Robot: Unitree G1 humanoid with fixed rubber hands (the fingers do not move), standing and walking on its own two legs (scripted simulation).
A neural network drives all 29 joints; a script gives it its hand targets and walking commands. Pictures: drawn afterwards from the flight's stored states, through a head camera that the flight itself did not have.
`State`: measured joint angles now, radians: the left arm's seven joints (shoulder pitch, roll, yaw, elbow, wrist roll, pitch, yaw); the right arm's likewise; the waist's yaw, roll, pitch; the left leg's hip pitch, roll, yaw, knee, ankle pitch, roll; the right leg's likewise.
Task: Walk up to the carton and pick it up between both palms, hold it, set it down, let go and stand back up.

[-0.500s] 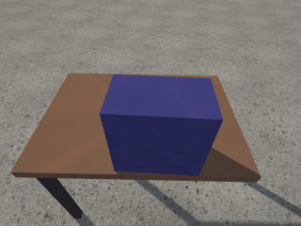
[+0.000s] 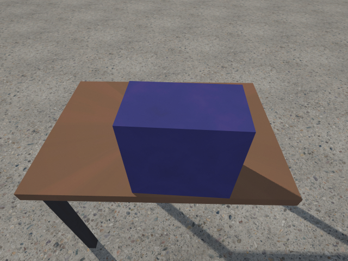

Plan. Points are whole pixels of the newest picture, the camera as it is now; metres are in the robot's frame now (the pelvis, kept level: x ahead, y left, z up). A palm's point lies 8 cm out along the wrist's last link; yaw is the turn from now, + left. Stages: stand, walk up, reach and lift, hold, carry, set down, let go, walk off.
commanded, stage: stand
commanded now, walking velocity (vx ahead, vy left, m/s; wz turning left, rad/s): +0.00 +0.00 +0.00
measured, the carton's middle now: (182, 143) +0.43 +0.00 +0.02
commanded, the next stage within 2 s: none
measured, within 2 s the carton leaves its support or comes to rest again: neither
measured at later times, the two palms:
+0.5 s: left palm out of the picture +0.08 +0.25 -0.11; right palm out of the picture +0.08 -0.26 -0.11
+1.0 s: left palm out of the picture +0.08 +0.25 -0.11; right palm out of the picture +0.08 -0.26 -0.11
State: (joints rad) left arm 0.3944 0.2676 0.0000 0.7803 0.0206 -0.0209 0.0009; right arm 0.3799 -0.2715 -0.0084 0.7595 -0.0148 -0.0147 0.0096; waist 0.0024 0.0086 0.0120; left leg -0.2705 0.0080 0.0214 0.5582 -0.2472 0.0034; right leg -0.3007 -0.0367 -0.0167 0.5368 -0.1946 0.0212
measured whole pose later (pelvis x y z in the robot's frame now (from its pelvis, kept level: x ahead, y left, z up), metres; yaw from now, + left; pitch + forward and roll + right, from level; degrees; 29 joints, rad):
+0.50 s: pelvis +0.03 -0.01 +0.00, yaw +0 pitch -2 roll +0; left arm 0.34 0.26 -0.01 0.79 0.01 -0.02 0.01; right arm 0.36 -0.26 0.01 0.77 -0.01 -0.01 0.00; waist 0.00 0.01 0.02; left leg -0.23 0.02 0.01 0.54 -0.28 -0.01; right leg -0.27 -0.03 -0.03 0.53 -0.23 0.01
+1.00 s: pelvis +0.03 -0.01 +0.01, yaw +0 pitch -2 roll +0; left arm 0.33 0.26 -0.01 0.84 0.01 -0.01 0.01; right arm 0.34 -0.26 0.00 0.81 -0.01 -0.01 -0.02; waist 0.00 0.01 0.03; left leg -0.19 0.02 0.02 0.50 -0.27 -0.01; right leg -0.23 -0.02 -0.02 0.49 -0.22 0.01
